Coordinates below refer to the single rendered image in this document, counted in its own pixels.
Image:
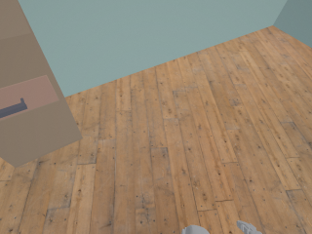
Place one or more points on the robot right thigh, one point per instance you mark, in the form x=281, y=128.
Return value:
x=194, y=229

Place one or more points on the right robot hand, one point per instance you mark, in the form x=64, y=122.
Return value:
x=247, y=228

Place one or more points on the drawer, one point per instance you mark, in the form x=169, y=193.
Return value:
x=35, y=92

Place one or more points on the cabinet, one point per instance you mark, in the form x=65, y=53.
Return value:
x=37, y=132

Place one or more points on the handle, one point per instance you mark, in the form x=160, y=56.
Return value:
x=13, y=109

